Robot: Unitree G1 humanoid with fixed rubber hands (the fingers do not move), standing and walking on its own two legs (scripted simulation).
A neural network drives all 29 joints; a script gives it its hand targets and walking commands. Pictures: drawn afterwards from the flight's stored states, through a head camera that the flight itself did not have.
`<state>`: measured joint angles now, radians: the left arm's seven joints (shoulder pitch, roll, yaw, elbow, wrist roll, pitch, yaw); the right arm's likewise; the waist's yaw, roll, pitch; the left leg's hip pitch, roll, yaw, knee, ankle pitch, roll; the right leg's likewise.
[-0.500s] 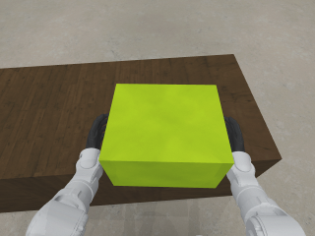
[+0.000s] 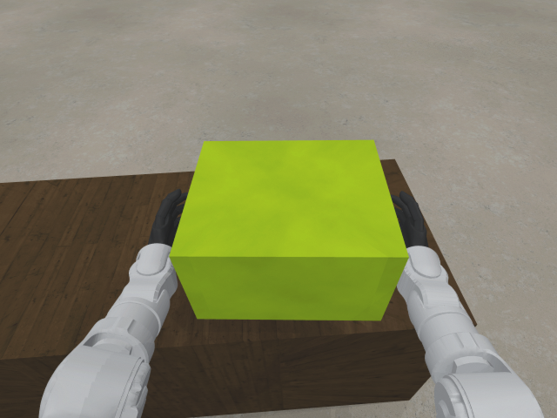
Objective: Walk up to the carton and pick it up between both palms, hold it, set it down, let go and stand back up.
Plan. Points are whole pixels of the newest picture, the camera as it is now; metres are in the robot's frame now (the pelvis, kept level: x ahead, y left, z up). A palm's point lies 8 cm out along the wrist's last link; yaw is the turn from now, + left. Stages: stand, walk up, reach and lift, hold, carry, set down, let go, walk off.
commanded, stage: reach and lift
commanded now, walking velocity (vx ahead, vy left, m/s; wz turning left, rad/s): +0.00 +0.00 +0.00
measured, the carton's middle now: (288, 226) +0.42 -0.04 +0.06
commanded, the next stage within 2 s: hold in 1.86 s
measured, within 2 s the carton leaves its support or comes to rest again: neither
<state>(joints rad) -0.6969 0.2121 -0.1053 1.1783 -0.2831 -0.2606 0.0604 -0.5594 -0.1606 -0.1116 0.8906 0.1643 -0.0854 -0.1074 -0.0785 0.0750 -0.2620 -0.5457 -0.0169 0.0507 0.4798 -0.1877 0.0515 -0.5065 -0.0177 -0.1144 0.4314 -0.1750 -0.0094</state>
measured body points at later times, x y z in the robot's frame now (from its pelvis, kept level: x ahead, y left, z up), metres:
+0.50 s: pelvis +0.02 +0.00 +0.01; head +0.00 +0.00 +0.46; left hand +0.40 +0.15 +0.12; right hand +0.35 -0.23 +0.10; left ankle +0.02 +0.08 -0.74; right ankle +0.01 -0.11 -0.74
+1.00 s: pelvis -0.01 -0.02 +0.01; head -0.04 +0.00 +0.46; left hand +0.36 +0.16 +0.16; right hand +0.35 -0.22 +0.13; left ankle +0.02 +0.08 -0.74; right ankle +0.01 -0.12 -0.74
